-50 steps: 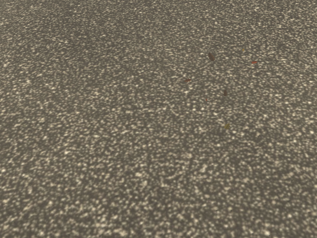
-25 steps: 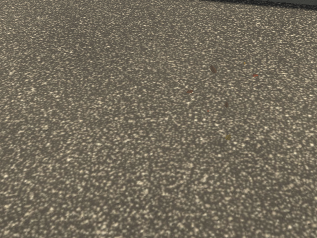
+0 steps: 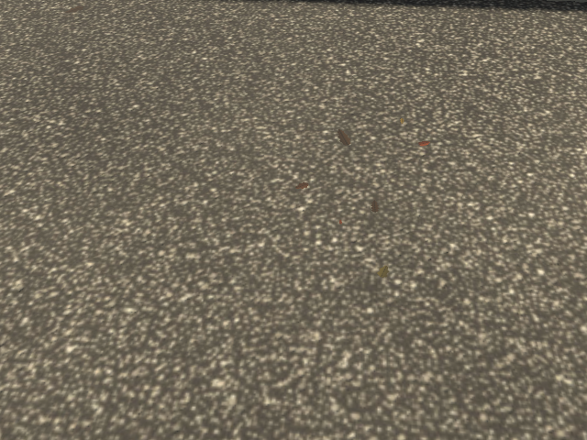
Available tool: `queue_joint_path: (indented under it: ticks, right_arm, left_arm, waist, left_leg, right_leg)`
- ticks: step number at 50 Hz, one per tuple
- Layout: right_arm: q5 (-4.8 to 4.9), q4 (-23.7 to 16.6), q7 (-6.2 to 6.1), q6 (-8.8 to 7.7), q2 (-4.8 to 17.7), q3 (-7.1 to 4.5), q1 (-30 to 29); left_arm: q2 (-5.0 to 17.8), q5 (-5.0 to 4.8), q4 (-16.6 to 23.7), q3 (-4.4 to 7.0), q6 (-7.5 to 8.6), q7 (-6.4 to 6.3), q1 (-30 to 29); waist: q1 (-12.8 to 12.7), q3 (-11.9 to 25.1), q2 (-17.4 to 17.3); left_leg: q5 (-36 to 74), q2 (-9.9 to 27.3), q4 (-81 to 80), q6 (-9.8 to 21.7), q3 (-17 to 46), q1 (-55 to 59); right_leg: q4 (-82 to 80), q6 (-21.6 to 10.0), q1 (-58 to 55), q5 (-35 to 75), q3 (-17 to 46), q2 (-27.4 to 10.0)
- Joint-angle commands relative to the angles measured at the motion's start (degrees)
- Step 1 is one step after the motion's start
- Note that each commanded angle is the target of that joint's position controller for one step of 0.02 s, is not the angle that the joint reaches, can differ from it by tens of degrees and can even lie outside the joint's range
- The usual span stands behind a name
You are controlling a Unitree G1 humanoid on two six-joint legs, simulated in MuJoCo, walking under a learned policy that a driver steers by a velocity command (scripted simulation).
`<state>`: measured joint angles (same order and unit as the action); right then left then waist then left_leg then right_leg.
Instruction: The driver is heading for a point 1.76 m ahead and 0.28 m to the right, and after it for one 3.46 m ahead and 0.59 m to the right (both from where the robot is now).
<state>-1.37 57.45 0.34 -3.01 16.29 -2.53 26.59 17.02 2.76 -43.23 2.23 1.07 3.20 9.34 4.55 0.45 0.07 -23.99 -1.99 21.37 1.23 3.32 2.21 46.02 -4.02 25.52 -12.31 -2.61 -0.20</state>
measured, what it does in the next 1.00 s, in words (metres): goes down: right foot, then left foot 0.16 m lower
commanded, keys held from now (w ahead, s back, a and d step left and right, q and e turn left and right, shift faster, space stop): w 1.00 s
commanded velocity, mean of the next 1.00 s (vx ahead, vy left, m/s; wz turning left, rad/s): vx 0.49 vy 0.00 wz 0.00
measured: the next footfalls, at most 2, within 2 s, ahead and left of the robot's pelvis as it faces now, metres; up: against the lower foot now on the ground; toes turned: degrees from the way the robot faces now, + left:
right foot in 0.02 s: +0.06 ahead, -0.10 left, +0.00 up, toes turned -2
left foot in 0.50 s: +0.43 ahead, +0.07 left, -0.16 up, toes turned +3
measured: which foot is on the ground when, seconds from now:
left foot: down 0.00-0.04, up 0.06-0.48, down 0.50-0.90, up 0.92-1.00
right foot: up 0.00-0.00, down 0.02-0.50, up 0.52-0.86, down 0.88-1.00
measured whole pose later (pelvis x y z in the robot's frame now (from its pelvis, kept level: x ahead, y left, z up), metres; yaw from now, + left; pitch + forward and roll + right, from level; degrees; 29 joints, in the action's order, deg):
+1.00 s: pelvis +0.61 -0.06 -0.16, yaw +0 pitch -1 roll +1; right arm -1.2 58.9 0.7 -3.6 13.2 -3.0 17.9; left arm 12.7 1.2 -54.7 2.9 3.8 0.6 9.0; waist 1.1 -3.8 -1.6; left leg -21.3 -0.3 65.4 4.8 -0.2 -18.4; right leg 31.5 -5.2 19.7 -10.9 -4.6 1.5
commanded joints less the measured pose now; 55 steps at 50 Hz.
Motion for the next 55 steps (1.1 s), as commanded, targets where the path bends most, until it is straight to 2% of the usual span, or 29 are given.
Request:
queue_joint_path:
  ticks: [1, 2, 3, 4, 6, 10, 13, 16, 21, 23, 25, 26, 27, 28, 29, 30, 31, 33, 36, 39, 41, 43, 44, 45, 46, 47, 49, 51, 55]
  right_arm:
    - [0.5, -5.0, 0.11, -1.38, 9.4, -1.67, -10.8]
    - [0.31, -6.2, 0.05, -2.22, 6.7, -1.28, -13.5]
    - [-0.5, -6.6, -0.56, -3.01, 1.8, -0.57, -7.4]
    - [0.37, -7.0, -0.88, -3.14, 3.6, -0.5, -6.4]
    - [-0.3, -6.6, -0.16, -1.35, 7.9, -1.91, -12.1]
    - [-1.49, -7.6, 1.43, 2.75, 4.0, -1.61, -16.6]
    - [-1.07, -11.2, 2.01, 0.83, 2.2, -1.02, -27.2]
    - [-0.06, -8.6, 3.63, 0.52, -0.1, -0.52, -22.4]
    - [-2.03, -12.2, 2.58, -0.14, 0.6, 0.31, -33.1]
    - [-2.15, -8.5, 1.28, -1.04, 1.4, -0.11, -22.8]
    - [-3.01, -1.5, 0.54, -1.31, 5.3, -2.0, -2.7]
    - [-2.72, -0.2, 1.34, -1.29, 9.6, -2.88, 2.5]
    - [-1.79, -0.3, 1.85, -1.8, 9.7, -2.94, 8.1]
    - [-0.85, -2.1, 1.73, -1.82, 7.2, -2.46, 4.4]
    - [-0.9, -1.6, 0.01, -1.95, 9.7, -3.73, 1.1]
    - [0.03, -2.8, -0.6, -2.02, 4.1, -1.7, -5.4]
    - [0.25, -2.8, -1.43, -2.56, 5.3, -1.72, -8.6]
    - [0.38, -1.4, -1.18, -3.66, 2.2, -0.87, -7.5]
    - [0.6, -1.4, -0.19, -4.13, 3.0, -1.13, -10.9]
    - [1.71, 0.3, 0.56, -3.14, 3.1, -1.2, -6.9]
    - [1.03, 1.4, 0.3, -2.33, 3.9, -1.44, -4.9]
    - [0.32, 1.9, -0.13, -1.86, 4.7, -1.59, -4.5]
    - [-0.09, 1.7, -0.13, -1.71, 3.7, -1.23, -3.5]
    - [1.09, 0.2, 0.19, -1.63, -2.5, 0.04, 3.0]
    - [0.74, 0.6, 0.21, -1.53, 0.1, -0.74, 2.8]
    - [0.39, -0.4, 0.04, -1.21, 2.6, -1.38, -2.3]
    - [0.25, -1.2, 0.4, -1.17, 0.9, -1.19, -7.4]
    - [-1.1, 0.0, 0.64, 0.16, -0.7, -0.96, -5.5]
    - [-0.7, -1.3, 0.91, 1.44, -1.0, -1.07, -10.4]
  left_arm:
    - [5.7, 0.13, -5.2, 2.75, 0.79, -1.12, 22.7]
    - [11.2, 0.83, -8.1, 4.16, 1.78, -1.94, 32.9]
    - [11.7, -0.78, -6.3, 3.2, 2.72, -1.72, 30.1]
    - [13.2, -2.38, -5.6, 3.89, 2.73, -2.05, 24.9]
    - [7.4, -2.17, -3.1, 2.3, 3.63, -1.87, 12.4]
    - [7.9, -1.1, -7.2, 2.31, 5.05, -2.28, 13.1]
    - [4.7, -1.51, -9.5, 1.65, 7.32, -2.68, 14.2]
    - [2.4, -2.11, -10.5, 0.77, 6.26, -2.8, 11.6]
    - [2.3, 0.89, -14.5, 0.19, 4.48, -4.3, 22.4]
    - [3.1, 1.56, -15.7, 0.1, 2.84, -5.82, 23.7]
    - [3.2, -1.24, -15.4, 0.51, 1.74, -5.18, 20.7]
    - [0.4, -2.75, -14.5, 0.67, 1.9, -4.53, 22.9]
    - [0.1, -5.32, -14.0, 0.21, 2.44, -5.7, 25.9]
    - [3.0, -5.08, -13.0, 0.3, 3.48, -5.82, 20.5]
    - [3.2, -2.84, -11.2, 0.41, 3.48, -5.92, 14.8]
    - [5.0, -0.89, -10.5, 0.83, 3.16, -4.57, 8.4]
    - [2.4, 0.23, -9.4, 0.92, 2.13, -3.09, 8.9]
    - [0.2, 0.67, -9.1, 0.35, 1.22, -2.1, 4.7]
    - [-3.1, -1.03, -8.5, -0.74, 2.3, -1.06, 3.2]
    - [-1.4, -1.47, -7.3, -0.21, 2.3, -1.41, -2.0]
    - [-0.6, -0.92, -6.8, 0.2, 2.24, -1.7, -3.8]
    - [0.7, -0.54, -10.0, 1.31, 2.7, -1.99, 5.4]
    - [3.7, 0.09, -12.8, 2.45, 3.24, -2.41, 14.7]
    - [10.7, 1.0, -13.3, 4.01, 3.56, -2.93, 20.9]
    - [10.6, -1.56, -13.5, 4.1, 2.45, -2.71, 19.6]
    - [7.9, -2.15, -12.2, 3.45, 2.09, -2.86, 12.5]
    - [2.2, -1.75, -11.0, 2.04, 2.86, -2.77, 5.1]
    - [-0.2, -1.77, -12.1, 1.3, 3.88, -2.98, 5.9]
    - [1.4, -1.99, -13.9, 1.57, 5.0, -3.09, 10.5]
  waist:
    - [-15.8, 0.8, -0.2]
    - [-20.5, 1.8, 10.1]
    - [-12.6, 1.8, 15.0]
    - [-9.5, 0.2, 11.6]
    - [-4.8, -9.2, -0.4]
    - [-3.4, -10.2, 3.6]
    - [-4.6, -10.2, 2.6]
    - [-3.4, -4.3, 2.0]
    - [-10.9, -11.1, -1.2]
    - [-8.0, -8.0, -1.5]
    - [0.5, 0.5, -5.0]
    - [-0.4, 5.5, -12.7]
    - [0.9, 14.4, -13.2]
    - [3.2, 13.6, -6.4]
    - [2.0, 11.4, -10.1]
    - [-0.9, 5.1, 0.5]
    - [-5.0, 1.5, -5.0]
    - [-6.3, -5.4, -0.3]
    - [-7.9, -3.3, -5.0]
    - [-5.7, -3.0, -4.2]
    - [-5.5, -4.7, -2.8]
    - [-10.1, -1.1, -0.9]
    - [-13.5, 3.5, 1.6]
    - [-11.5, 11.4, 13.8]
    - [-11.4, 13.8, 14.4]
    - [-8.6, 3.8, 8.2]
    - [-5.8, -3.5, 3.6]
    - [-3.5, -2.8, 4.3]
    - [-3.0, -2.9, 3.1]
  left_leg:
    - [45.7, 7.8, 22.5, 7.5, 1.5, -24.0]
    - [26.2, 1.4, 48.1, 4.6, -2.2, -34.8]
    - [-6.8, -3.7, 61.8, 5.0, 3.7, -43.5]
    - [-4.2, -2.9, 60.8, 5.1, 4.9, -49.9]
    - [1.8, 3.3, 52.0, 3.7, 4.6, -47.7]
    - [15.1, 4.5, 40.6, 1.4, -1.5, -40.7]
    - [36.3, 3.3, 18.9, 2.3, -4.4, -38.5]
    - [58.6, 3.0, 15.0, 4.9, -6.0, -17.2]
    - [47.3, 3.7, 0.7, 2.6, -7.1, -29.0]
    - [47.0, 5.2, -9.5, 2.8, -5.3, -24.1]
    - [55.1, 7.8, -12.4, 4.7, -5.5, 1.5]
    - [81.6, 16.2, 7.2, 8.0, 0.5, 21.3]
    - [90.0, 25.6, 21.4, 12.5, 10.0, 40.7]
    - [69.4, 25.4, 13.1, 13.1, 9.8, 36.5]
    - [38.1, 28.1, 5.6, 19.0, 17.8, 29.0]
    - [24.7, 21.8, -4.0, 15.5, 14.6, 12.6]
    - [29.6, 25.1, -5.9, 18.7, 17.4, 0.5]
    - [40.0, 20.7, -8.7, 16.7, 11.0, -13.8]
    - [42.8, 11.2, -9.7, 10.8, -0.7, -21.6]
    - [38.2, 11.7, -9.6, 9.5, -0.4, -14.8]
    - [40.4, 13.1, -6.5, 8.9, -0.3, -9.3]
    - [46.9, 11.1, 7.2, 7.2, -2.8, -7.7]
    - [40.7, 8.0, 20.8, 6.0, -5.2, -12.3]
    - [10.6, 0.8, 44.0, 3.6, -8.7, -26.4]
    - [-7.8, -3.4, 52.1, 3.8, -2.3, -36.1]
    - [-3.2, 1.0, 54.5, 4.4, -0.6, -41.2]
    - [5.4, 5.4, 47.5, 4.2, -0.8, -37.6]
    - [7.9, 6.6, 44.3, 3.0, -1.2, -31.2]
    - [13.3, 7.2, 39.4, 1.2, -2.7, -34.7]
  right_leg:
    - [-7.0, -1.7, -30.7, 0.5, -4.2, 4.3]
    - [-18.4, -5.0, -38.1, -4.3, 9.1, -5.2]
    - [-21.6, -7.3, -37.4, 8.2, 30.3, -19.0]
    - [-29.0, -13.1, -34.3, 6.1, 39.8, -22.7]
    - [-29.6, -12.9, -20.8, 7.3, 30.9, -19.1]
    - [-31.9, -11.5, -14.9, 15.6, 16.9, -13.0]
    - [-31.6, -6.7, -13.1, 2.8, 8.4, -4.8]
    - [-27.0, -4.3, -3.4, -5.8, 5.3, -3.9]
    - [-11.5, -5.2, -21.2, -2.8, 8.1, -4.7]
    - [4.3, -5.8, -28.0, 9.1, 7.7, -3.1]
    - [32.9, -4.9, -15.3, 6.9, 3.0, 0.7]
    - [54.0, -3.0, 6.8, -34.0, 1.2, 6.5]
    - [58.4, -2.8, 24.9, -35.3, 8.3, 4.7]
    - [47.8, -3.3, 30.0, -23.7, 9.3, 0.7]
    - [48.1, -2.6, 33.9, -16.6, 8.8, -0.2]
    - [37.0, -0.8, 26.8, -10.1, 5.6, -3.2]
    - [29.5, 1.7, 19.7, -8.0, 7.4, -4.6]
    - [16.8, 4.3, 11.2, -4.6, 6.4, -7.0]
    - [-2.3, 2.5, -4.3, 8.5, 2.1, -4.8]
    - [-6.8, 0.5, -5.4, 12.3, -0.5, -2.6]
    - [-9.8, -1.1, -3.7, 8.4, -1.1, -1.9]
    - [-14.5, -2.5, -14.1, 4.8, -2.1, 0.9]
    - [-16.6, -4.3, -24.3, 1.7, 2.6, -2.3]
    - [-21.5, -10.5, -37.9, -5.4, 28.2, -19.6]
    - [-32.3, -13.2, -39.3, -13.8, 45.8, -22.9]
    - [-32.5, -11.3, -32.2, -20.9, 37.3, -21.1]
    - [-34.3, -7.8, -19.5, -8.6, 24.0, -15.7]
    - [-35.3, -6.4, -14.8, 3.3, 17.1, -12.8]
    - [-37.1, -7.0, -17.1, 13.0, 11.4, -11.2]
